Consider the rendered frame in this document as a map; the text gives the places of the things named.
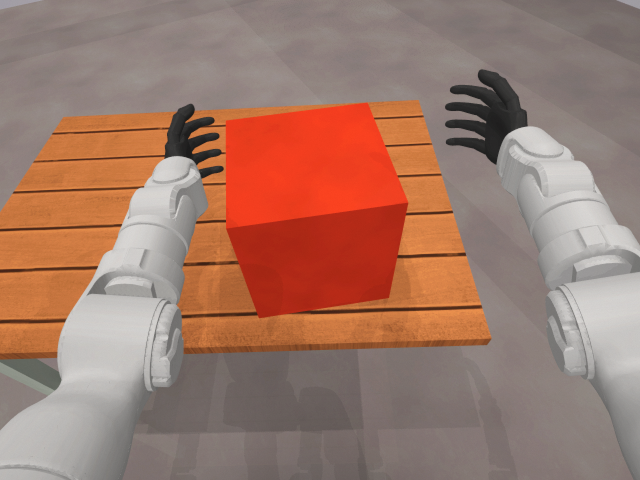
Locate left robot upper arm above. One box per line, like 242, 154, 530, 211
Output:
0, 294, 184, 480

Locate robot left hand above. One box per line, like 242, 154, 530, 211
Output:
164, 104, 224, 179

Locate carton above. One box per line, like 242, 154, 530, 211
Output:
226, 103, 408, 318

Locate left robot forearm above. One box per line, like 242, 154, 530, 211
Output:
57, 156, 208, 380

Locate right robot forearm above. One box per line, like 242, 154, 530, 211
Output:
496, 126, 640, 291

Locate right robot upper arm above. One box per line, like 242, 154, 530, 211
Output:
545, 272, 640, 480

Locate robot right hand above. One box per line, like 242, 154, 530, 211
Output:
445, 69, 528, 164

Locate table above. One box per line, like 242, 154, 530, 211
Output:
0, 100, 492, 396

